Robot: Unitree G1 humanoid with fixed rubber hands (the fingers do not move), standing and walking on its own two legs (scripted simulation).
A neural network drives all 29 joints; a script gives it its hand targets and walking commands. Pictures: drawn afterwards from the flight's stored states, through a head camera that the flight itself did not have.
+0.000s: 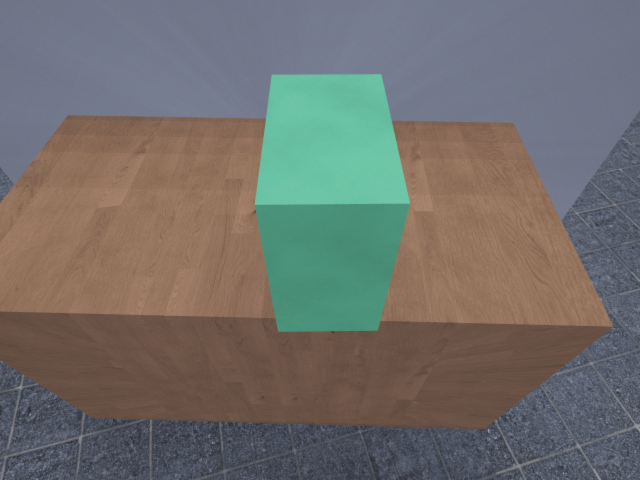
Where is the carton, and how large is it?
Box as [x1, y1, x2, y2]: [255, 74, 409, 331]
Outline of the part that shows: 380,74 272,75 271,77 255,199 255,208 278,331 377,330 409,205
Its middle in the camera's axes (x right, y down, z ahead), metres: +0.01 -0.05 +0.61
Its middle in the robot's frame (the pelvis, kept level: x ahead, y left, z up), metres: +0.49 +0.00 +0.03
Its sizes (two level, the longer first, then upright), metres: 0.272 0.164 0.295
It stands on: a pedestal, 0.66 m high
